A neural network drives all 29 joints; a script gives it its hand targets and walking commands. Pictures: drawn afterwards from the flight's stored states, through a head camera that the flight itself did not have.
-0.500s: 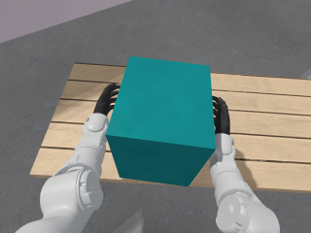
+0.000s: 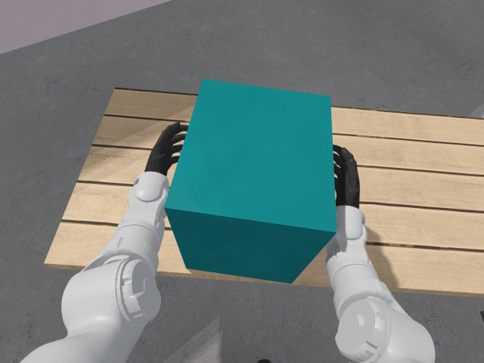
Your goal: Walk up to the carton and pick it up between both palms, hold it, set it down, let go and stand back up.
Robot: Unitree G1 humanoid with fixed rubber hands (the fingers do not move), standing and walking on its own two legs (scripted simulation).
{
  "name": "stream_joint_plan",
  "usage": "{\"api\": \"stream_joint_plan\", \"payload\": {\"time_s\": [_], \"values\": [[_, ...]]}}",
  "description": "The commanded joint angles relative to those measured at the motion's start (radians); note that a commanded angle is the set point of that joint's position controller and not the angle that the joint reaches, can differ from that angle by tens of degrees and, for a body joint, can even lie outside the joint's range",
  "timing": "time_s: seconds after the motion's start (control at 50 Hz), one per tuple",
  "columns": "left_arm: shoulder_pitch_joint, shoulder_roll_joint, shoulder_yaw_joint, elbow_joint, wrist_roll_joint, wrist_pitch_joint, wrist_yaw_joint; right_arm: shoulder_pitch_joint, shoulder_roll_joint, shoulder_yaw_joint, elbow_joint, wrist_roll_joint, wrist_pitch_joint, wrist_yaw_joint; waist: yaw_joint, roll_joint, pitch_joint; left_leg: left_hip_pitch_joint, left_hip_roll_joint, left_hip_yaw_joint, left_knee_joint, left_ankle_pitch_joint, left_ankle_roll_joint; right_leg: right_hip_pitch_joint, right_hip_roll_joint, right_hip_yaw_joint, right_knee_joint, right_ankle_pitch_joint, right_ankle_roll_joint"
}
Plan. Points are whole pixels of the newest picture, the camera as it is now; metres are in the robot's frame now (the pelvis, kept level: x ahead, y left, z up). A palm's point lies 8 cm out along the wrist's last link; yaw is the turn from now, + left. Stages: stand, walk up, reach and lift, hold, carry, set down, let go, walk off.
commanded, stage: set down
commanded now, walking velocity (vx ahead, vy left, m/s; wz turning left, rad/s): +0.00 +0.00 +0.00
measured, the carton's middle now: (251, 190) +0.43 -0.05 -0.04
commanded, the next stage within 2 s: none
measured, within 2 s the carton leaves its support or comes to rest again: neither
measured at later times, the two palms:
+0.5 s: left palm (159, 168) +0.45 +0.11 +0.03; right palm (345, 197) +0.37 -0.20 +0.02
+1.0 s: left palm (162, 159) +0.47 +0.11 +0.03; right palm (345, 196) +0.37 -0.20 +0.01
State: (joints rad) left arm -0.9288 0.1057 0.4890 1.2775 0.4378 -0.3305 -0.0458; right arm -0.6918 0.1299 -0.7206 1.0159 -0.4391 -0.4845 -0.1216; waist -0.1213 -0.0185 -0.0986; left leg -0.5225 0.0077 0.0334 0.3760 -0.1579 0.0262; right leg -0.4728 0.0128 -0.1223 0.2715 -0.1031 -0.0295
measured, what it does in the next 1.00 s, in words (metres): stands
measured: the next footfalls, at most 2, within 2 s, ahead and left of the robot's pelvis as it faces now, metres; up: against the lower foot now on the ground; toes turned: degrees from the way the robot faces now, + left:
none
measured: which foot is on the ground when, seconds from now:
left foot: down 0.00-1.00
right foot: down 0.00-1.00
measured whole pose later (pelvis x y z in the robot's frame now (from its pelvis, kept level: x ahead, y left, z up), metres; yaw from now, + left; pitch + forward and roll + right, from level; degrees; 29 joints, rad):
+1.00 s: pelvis +0.00 +0.01 -0.02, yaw -3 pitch +22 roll -2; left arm -1.06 0.24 0.15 1.61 0.02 -0.40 0.03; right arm -0.87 -0.03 -0.24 1.43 0.04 -0.47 -0.18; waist -0.16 0.03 -0.22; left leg -0.73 0.03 0.05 0.62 -0.28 0.03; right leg -0.69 0.02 -0.09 0.51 -0.21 -0.02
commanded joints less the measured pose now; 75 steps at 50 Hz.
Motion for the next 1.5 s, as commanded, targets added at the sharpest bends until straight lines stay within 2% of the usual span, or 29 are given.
{"api": "stream_joint_plan", "payload": {"time_s": [0.0, 0.36, 0.46, 0.58, 0.64, 0.68, 0.72, 0.76, 0.82, 0.88, 0.94, 1.0, 1.06, 1.14, 1.22, 1.32, 1.42, 1.48], "values": [[-0.359, -0.533, -0.135, 0.045, 0.056, -0.011, -0.083, -0.408, 0.489, 0.262, 0.114, -0.103, 0.013, 0.12, -0.007, 0.08, -0.418, 0.236, 0.021, -0.021, -0.001, 0.176, -0.059, 0.194, -0.022, 0.005, 0.039, 0.296, 0.019], [-0.336, -0.508, -0.094, 0.036, 0.085, 0.003, -0.087, -0.374, 0.475, 0.216, 0.124, -0.134, 0.024, 0.126, -0.007, 0.086, -0.371, 0.228, 0.024, -0.027, 0.006, 0.125, -0.057, 0.113, -0.02, -0.003, 0.037, 0.209, 0.025], [-0.348, -0.5, -0.087, 0.025, 0.088, 0.006, -0.087, -0.381, 0.466, 0.195, 0.108, -0.152, 0.034, 0.14, -0.006, 0.092, -0.375, 0.277, 0.023, -0.019, 0.002, 0.127, -0.063, 0.128, -0.019, -0.003, 0.036, 0.197, 0.028], [-0.342, -0.462, -0.068, 0.004, 0.089, 0.005, -0.081, -0.362, 0.436, 0.183, 0.091, -0.16, 0.05, 0.151, -0.007, 0.084, -0.38, 0.309, 0.018, -0.011, 0.007, 0.16, -0.065, 0.162, -0.017, 0.004, 0.043, 0.239, 0.037], [-0.332, -0.377, -0.062, -0.002, 0.071, 0.002, -0.063, -0.34, 0.36, 0.176, 0.098, -0.141, 0.054, 0.138, -0.012, 0.076, -0.376, 0.314, 0.014, -0.004, 0.011, 0.172, -0.064, 0.178, -0.014, 0.012, 0.057, 0.268, 0.045], [-0.314, -0.21, -0.05, -0.017, 0.036, -0.001, -0.021, -0.294, 0.201, 0.161, 0.126, -0.088, 0.053, 0.104, -0.017, 0.07, -0.379, 0.321, 0.014, 0.002, 0.02, 0.192, -0.063, 0.179, -0.009, 0.022, 0.074, 0.287, 0.05], [-0.311, 0.015, -0.049, -0.037, -0.047, 0.005, 0.039, -0.26, -0.027, 0.155, 0.183, 0.036, 0.045, 0.04, -0.023, 0.06, -0.405, 0.283, 0.013, 0.009, 0.037, 0.202, -0.056, 0.154, -0.001, 0.043, 0.106, 0.287, 0.054], [-0.368, 0.088, -0.178, -0.003, -0.209, -0.002, 0.077, -0.325, -0.064, 0.305, 0.205, 0.207, 0.043, -0.013, -0.025, 0.092, -0.494, 0.18, 0.017, 0.0, 0.091, 0.198, -0.055, 0.132, 0.003, 0.073, 0.142, 0.329, 0.043], [-0.45, 0.164, -0.272, 0.097, -0.352, -0.062, 0.086, -0.41, -0.125, 0.412, 0.247, 0.339, 0.024, -0.046, -0.035, 0.122, -0.641, 0.102, 0.006, -0.015, 0.181, 0.213, -0.065, 0.152, -0.005, 0.084, 0.23, 0.427, 0.048], [-0.477, 0.213, -0.326, 0.196, -0.408, -0.098, 0.079, -0.461, -0.211, 0.474, 0.283, 0.45, 0.0, -0.058, -0.033, 0.141, -0.707, 0.113, -0.002, -0.027, 0.251, 0.307, -0.083, 0.132, 0.002, 0.077, 0.286, 0.499, 0.052], [-0.482, 0.24, -0.372, 0.275, -0.445, -0.101, 0.072, -0.483, -0.288, 0.517, 0.338, 0.531, -0.017, -0.06, -0.036, 0.151, -0.709, 0.187, 0.003, -0.038, 0.313, 0.42, -0.109, 0.018, 0.024, 0.051, 0.302, 0.471, 0.054], [-0.486, 0.257, -0.417, 0.325, -0.488, -0.098, 0.063, -0.499, -0.348, 0.556, 0.399, 0.595, -0.022, -0.052, -0.039, 0.148, -0.671, 0.216, 0.008, -0.051, 0.349, 0.466, -0.123, -0.084, 0.037, 0.032, 0.308, 0.39, 0.051], [-0.515, 0.275, -0.483, 0.342, -0.555, -0.106, 0.053, -0.537, -0.401, 0.599, 0.413, 0.657, -0.007, -0.036, -0.044, 0.14, -0.65, 0.204, 0.006, -0.06, 0.354, 0.422, -0.125, -0.155, 0.037, 0.02, 0.314, 0.291, 0.045], [-0.611, 0.287, -0.608, 0.297, -0.672, -0.113, 0.043, -0.623, -0.45, 0.651, 0.352, 0.726, 0.04, -0.009, -0.054, 0.154, -0.696, 0.2, 0.007, -0.061, 0.348, 0.315, -0.125, -0.242, 0.025, 0.005, 0.327, 0.161, 0.032], [-0.68, 0.277, -0.711, 0.224, -0.761, -0.086, 0.034, -0.679, -0.456, 0.705, 0.272, 0.783, 0.114, 0.018, -0.054, 0.159, -0.756, 0.19, 0.007, -0.061, 0.344, 0.245, -0.111, -0.266, 0.009, 0.009, 0.334, 0.097, 0.028], [-0.678, 0.315, -0.719, 0.24, -0.774, -0.021, 0.018, -0.68, -0.472, 0.727, 0.275, 0.812, 0.201, 0.023, -0.057, 0.116, -0.716, 0.116, -0.011, -0.059, 0.308, 0.123, -0.07, -0.226, -0.013, 0.043, 0.301, 0.049, 0.033], [-0.7, 0.363, -0.69, 0.233, -0.769, 0.031, 0.018, -0.708, -0.476, 0.71, 0.205, 0.796, 0.261, -0.011, -0.057, 0.086, -0.705, 0.068, -0.033, -0.041, 0.25, 0.035, -0.049, -0.098, -0.017, 0.071, 0.264, 0.062, 0.043], [-0.712, 0.376, -0.679, 0.214, -0.765, 0.064, 0.018, -0.716, -0.467, 0.701, 0.157, 0.779, 0.3, -0.034, -0.058, 0.087, -0.697, 0.075, -0.037, -0.035, 0.212, 0.021, -0.048, -0.03, -0.016, 0.078, 0.244, 0.084, 0.043]]}}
